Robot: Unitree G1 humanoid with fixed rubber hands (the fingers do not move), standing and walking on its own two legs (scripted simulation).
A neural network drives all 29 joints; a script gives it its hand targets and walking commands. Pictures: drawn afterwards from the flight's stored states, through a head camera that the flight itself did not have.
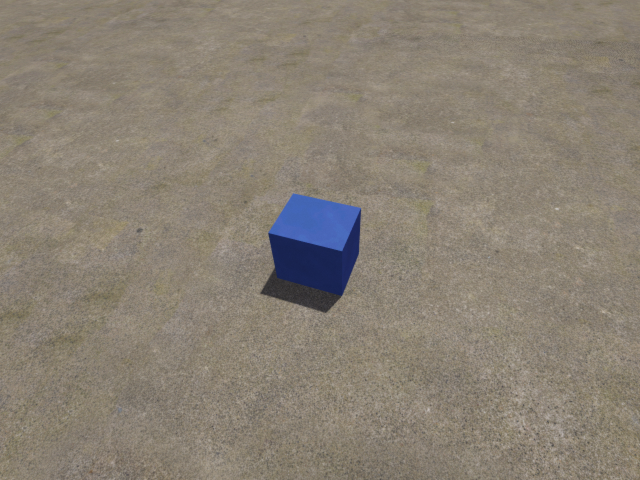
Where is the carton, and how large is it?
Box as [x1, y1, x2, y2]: [268, 193, 360, 295]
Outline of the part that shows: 293,193 268,232 277,277 341,295 358,254 360,208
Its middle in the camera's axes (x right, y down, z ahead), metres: -0.02 +0.00 +1.51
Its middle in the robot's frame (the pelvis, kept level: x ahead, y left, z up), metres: +1.09 +0.06 -0.64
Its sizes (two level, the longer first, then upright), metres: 0.276 0.227 0.262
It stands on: the floor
